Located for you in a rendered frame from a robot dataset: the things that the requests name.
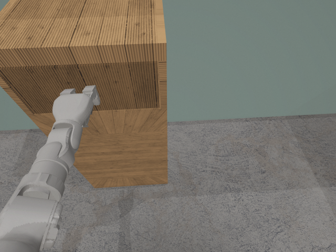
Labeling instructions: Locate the robot left forearm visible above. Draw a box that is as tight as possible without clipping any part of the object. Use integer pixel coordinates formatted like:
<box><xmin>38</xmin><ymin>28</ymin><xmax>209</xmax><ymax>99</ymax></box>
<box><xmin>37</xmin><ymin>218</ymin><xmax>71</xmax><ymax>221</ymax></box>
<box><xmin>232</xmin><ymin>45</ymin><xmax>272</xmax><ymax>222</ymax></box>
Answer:
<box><xmin>0</xmin><ymin>119</ymin><xmax>83</xmax><ymax>226</ymax></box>

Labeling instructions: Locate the left robot upper arm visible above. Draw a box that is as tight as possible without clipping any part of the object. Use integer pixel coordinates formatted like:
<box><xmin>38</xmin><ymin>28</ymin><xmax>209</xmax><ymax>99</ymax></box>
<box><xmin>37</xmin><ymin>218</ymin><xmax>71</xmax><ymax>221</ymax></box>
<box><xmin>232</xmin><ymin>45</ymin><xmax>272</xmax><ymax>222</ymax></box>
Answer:
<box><xmin>0</xmin><ymin>195</ymin><xmax>63</xmax><ymax>252</ymax></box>

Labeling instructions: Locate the drawer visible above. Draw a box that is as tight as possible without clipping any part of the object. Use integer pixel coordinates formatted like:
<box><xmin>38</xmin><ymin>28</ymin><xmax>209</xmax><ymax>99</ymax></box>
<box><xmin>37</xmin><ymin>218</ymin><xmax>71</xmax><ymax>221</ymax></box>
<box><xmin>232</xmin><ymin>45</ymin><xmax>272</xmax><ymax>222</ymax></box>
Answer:
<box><xmin>0</xmin><ymin>61</ymin><xmax>159</xmax><ymax>114</ymax></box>

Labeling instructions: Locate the cabinet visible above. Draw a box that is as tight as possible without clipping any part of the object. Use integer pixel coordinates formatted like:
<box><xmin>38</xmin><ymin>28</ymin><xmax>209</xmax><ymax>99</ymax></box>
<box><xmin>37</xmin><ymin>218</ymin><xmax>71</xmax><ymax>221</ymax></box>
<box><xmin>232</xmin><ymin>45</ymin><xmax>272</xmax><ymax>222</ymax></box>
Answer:
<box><xmin>0</xmin><ymin>0</ymin><xmax>168</xmax><ymax>188</ymax></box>

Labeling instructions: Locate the left robot hand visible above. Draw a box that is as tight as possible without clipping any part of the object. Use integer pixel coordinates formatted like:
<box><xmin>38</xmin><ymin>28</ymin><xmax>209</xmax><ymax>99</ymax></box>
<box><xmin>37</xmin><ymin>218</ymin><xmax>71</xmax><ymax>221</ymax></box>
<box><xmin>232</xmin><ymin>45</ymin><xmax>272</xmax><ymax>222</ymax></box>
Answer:
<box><xmin>52</xmin><ymin>85</ymin><xmax>100</xmax><ymax>128</ymax></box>

